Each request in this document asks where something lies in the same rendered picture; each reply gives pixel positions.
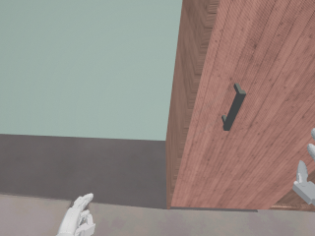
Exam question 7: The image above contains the handle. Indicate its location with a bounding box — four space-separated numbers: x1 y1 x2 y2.
221 83 246 131

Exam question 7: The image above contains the left robot hand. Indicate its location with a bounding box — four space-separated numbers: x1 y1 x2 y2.
57 193 95 236

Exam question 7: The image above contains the right robot hand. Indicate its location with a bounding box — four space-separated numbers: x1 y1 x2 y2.
292 128 315 206

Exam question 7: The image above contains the wardrobe door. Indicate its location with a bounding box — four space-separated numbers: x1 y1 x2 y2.
170 0 315 210
276 170 315 205

